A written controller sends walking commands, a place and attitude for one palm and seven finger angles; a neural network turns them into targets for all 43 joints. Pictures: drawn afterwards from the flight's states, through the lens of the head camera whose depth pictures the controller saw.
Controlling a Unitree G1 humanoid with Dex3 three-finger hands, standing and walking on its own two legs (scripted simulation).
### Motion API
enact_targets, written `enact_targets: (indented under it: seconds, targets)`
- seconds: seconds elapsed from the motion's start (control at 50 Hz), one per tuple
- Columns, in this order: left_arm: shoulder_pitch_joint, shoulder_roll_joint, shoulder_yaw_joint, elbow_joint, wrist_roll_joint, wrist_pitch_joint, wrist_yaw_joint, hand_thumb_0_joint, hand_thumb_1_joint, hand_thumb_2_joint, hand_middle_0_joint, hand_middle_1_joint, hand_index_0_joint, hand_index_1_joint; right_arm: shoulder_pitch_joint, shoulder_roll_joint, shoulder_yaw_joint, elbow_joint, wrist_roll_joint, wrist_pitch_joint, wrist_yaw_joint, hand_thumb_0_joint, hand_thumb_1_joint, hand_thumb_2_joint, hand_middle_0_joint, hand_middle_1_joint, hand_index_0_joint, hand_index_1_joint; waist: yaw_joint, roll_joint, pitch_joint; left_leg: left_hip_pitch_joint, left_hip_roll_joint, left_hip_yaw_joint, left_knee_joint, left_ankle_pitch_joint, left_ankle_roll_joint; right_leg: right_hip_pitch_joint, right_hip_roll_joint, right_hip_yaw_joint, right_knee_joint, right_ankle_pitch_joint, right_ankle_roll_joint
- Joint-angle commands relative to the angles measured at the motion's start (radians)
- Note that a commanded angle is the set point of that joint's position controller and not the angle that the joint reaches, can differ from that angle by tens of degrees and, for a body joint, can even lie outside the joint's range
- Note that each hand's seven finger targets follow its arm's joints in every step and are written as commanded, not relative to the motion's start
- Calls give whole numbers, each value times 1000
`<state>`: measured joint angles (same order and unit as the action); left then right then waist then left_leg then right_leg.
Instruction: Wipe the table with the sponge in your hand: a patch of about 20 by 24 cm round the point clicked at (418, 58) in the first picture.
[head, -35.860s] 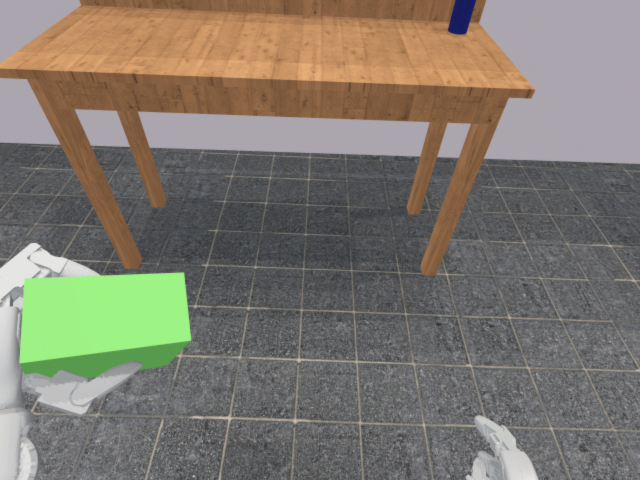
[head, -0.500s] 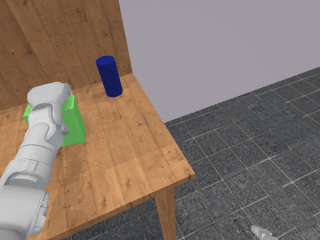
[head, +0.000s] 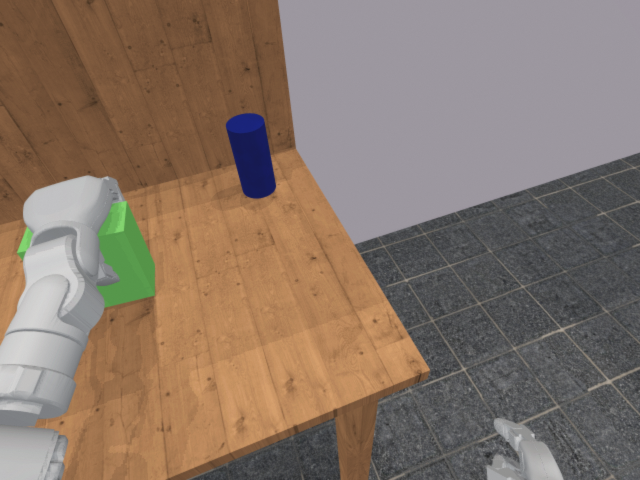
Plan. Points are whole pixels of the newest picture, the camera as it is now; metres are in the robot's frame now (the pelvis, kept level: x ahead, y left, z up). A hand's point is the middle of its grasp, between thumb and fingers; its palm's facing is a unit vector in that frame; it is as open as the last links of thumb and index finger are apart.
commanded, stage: slide back across to the first lane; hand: left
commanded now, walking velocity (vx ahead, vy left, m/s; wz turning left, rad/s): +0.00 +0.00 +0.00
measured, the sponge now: (102, 269) +0.35 +0.33 +0.09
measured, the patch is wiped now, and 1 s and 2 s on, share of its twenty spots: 0.95 0.95 0.95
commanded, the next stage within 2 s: wipe back along the first lane in 0.14 s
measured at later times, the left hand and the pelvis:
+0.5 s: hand (74, 267) +0.31 +0.32 +0.14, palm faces +0.04 -0.05 -1.00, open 10.4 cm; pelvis +0.00 +0.01 +0.00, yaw +1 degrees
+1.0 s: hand (72, 291) +0.28 +0.31 +0.13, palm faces +0.06 -0.05 -1.00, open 10.4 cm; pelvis -0.02 -0.01 +0.00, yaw +1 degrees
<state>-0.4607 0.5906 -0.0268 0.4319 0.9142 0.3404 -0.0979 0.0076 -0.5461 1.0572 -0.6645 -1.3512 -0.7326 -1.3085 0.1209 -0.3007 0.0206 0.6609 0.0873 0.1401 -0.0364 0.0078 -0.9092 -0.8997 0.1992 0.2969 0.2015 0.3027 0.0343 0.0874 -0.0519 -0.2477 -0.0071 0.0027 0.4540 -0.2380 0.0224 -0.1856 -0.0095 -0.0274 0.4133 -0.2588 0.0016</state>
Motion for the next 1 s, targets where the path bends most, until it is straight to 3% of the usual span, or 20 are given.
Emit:
enact_targets:
  seconds: [0.0, 0.14, 0.18, 0.22, 0.24, 0.3, 0.38, 0.42, 0.44, 0.52, 0.54, 0.62, 0.64, 0.7, 0.76, 0.8, 0.82, 0.84, 0.88, 0.98]
  targets:
    - [-297, 259, 70, -201, 38, -10, -2, 0, 100, 1300, -1200, -1600, -1200, -1600, -136, -118, -34, -158, 0, -48, -6, 0, -900, -900, 200, 300, 200, 300, 7, -31, -233, 146, -13, -35, -31, 352, 35, 55, 40, -19, -34, 312, -70]
    - [-307, 332, 134, -212, 46, -34, -14, 0, 100, 1300, -1200, -1600, -1200, -1600, -133, -122, -27, -146, -11, -47, -15, 0, -900, -900, 200, 300, 200, 300, 11, -29, -243, 159, -14, -37, -31, 402, 28, 81, 39, -23, -39, 352, -76]
    - [-287, 339, 145, -223, 50, -40, -14, 0, 100, 1300, -1200, -1600, -1200, -1600, -136, -120, -24, -148, -11, -46, -13, 0, -900, -900, 200, 300, 200, 300, 18, -3, -251, 161, -15, -39, -32, 432, 24, 91, 37, -24, -39, 372, -79]
    - [-275, 311, 132, -260, 46, -48, -17, 0, 100, 1300, -1200, -1600, -1200, -1600, -144, -114, -25, -158, -11, -49, -8, 0, -900, -900, 200, 300, 200, 300, 21, 20, -264, 178, -12, -45, -27, 476, 22, 91, 40, -25, -38, 378, -83]
    - [-216, 274, 111, -264, 41, -48, -20, 0, 100, 1300, -1200, -1600, -1200, -1600, -138, -112, -27, -165, -15, -51, -5, 0, -900, -900, 200, 300, 200, 300, 26, 12, -273, 187, -11, -48, -21, 493, 24, 92, 39, -28, -36, 382, -79]
    - [-95, 241, 115, -331, 16, -54, -24, 0, 100, 1300, -1200, -1600, -1200, -1600, -148, -108, -32, -182, -16, -50, 7, 0, -900, -900, 200, 300, 200, 300, 34, -13, -289, 195, -7, -48, -8, 527, 26, 105, 36, -26, -33, 420, -72]
    - [-59, 199, 91, -379, -6, -44, -16, 0, 100, 1300, -1200, -1600, -1200, -1600, -166, -109, -32, -186, -14, -48, 11, 0, -900, -900, 200, 300, 200, 300, 28, -44, -230, 165, -5, -49, -28, 429, 26, 76, 41, -33, -43, 344, -69]
    - [-27, 253, 149, -392, -3, -33, 0, 0, 100, 1300, -1200, -1600, -1200, -1600, -177, -116, -31, -181, -14, -48, 9, 0, -900, -900, 200, 300, 200, 300, 41, -49, -229, 147, -7, -47, -35, 408, 24, 96, 41, -27, -39, 340, -74]
    - [-25, 195, 95, -384, -2, -25, 1, 0, 100, 1300, -1200, -1600, -1200, -1600, -178, -108, -28, -184, -15, -47, 7, 0, -900, -900, 200, 300, 200, 300, 34, -59, -210, 140, -11, -43, -40, 377, 26, 84, 42, -34, -42, 313, -70]
    - [-36, 233, 119, -356, 10, 3, 16, 0, 100, 1300, -1200, -1600, -1200, -1600, -201, -116, -25, -173, -9, -48, -1, 0, -900, -900, 200, 300, 200, 300, 39, -46, -163, 111, -13, -42, -61, 278, 24, 66, 42, -20, -58, 223, -75]
    - [-44, 199, 81, -327, 14, 12, 14, 0, 100, 1300, -1200, -1600, -1200, -1600, -190, -114, -23, -168, -9, -46, -3, 0, -900, -900, 200, 300, 200, 300, 28, -59, -142, 99, -15, -39, -63, 257, 24, 57, 43, -29, -58, 204, -73]
    - [-19, 232, 102, -311, 22, 23, 6, 0, 100, 1300, -1200, -1600, -1200, -1600, -207, -116, -22, -169, -4, -47, -7, 0, -900, -900, 200, 300, 200, 300, 36, -44, -143, 84, -18, -40, -66, 209, 25, 64, 39, -9, -62, 166, -74]
    - [-17, 173, 45, -306, 21, 24, -2, 0, 100, 1300, -1200, -1600, -1200, -1600, -205, -110, -19, -175, -6, -48, -8, 0, -900, -900, 200, 300, 200, 300, 27, -45, -138, 85, -20, -33, -63, 195, 27, 55, 39, -18, -61, 155, -70]
    - [35, 210, 84, -304, 19, 13, -9, 0, 100, 1300, -1200, -1600, -1200, -1600, -201, -113, -23, -177, -7, -48, -6, 0, -900, -900, 200, 300, 200, 300, 38, -54, -158, 80, -21, -34, -52, 190, 28, 69, 37, -9, -55, 164, -67]
    - [97, 174, 67, -301, -1, 5, -19, 0, 100, 1300, -1200, -1600, -1200, -1600, -202, -110, -20, -186, -5, -47, -2, 0, -900, -900, 200, 300, 200, 300, 34, -65, -114, 58, -18, -31, -48, 171, 28, 52, 36, -10, -52, 160, -63]
    - [149, 178, 83, -314, -12, -2, -22, 0, 100, 1300, -1200, -1600, -1200, -1600, -204, -110, -23, -194, -7, -47, 0, 0, -900, -900, 200, 300, 200, 300, 42, -88, -114, 51, -19, -30, -40, 164, 30, 54, 35, -7, -48, 162, -58]
    - [171, 209, 117, -314, -16, -1, -21, 0, 100, 1300, -1200, -1600, -1200, -1600, -209, -114, -23, -196, -6, -46, -1, 0, -900, -900, 200, 300, 200, 300, 48, -94, -106, 41, -17, -33, -44, 152, 29, 55, 35, 2, -48, 147, -60]
    - [164, 170, 78, -316, -14, -2, -21, 0, 100, 1300, -1200, -1600, -1200, -1600, -208, -112, -21, -198, -6, -46, -1, 0, -900, -900, 200, 300, 200, 300, 38, -99, -91, 37, -19, -26, -40, 150, 30, 48, 35, -3, -46, 152, -57]
    - [173, 160, 69, -320, -14, 3, -21, 0, 100, 1300, -1200, -1600, -1200, -1600, -206, -112, -21, -197, -4, -45, 0, 0, -900, -900, 200, 300, 200, 300, 33, -96, -63, 26, -18, -26, -42, 127, 28, 24, 36, -5, -50, 125, -54]
    - [198, 172, 78, -338, -14, 16, -16, 0, 100, 1300, -1200, -1600, -1200, -1600, -204, -114, -24, -200, -3, -48, -4, 0, -900, -900, 200, 300, 200, 300, 36, -90, -66, 22, -23, -22, -29, 113, 30, 21, 34, 9, -46, 112, -51]
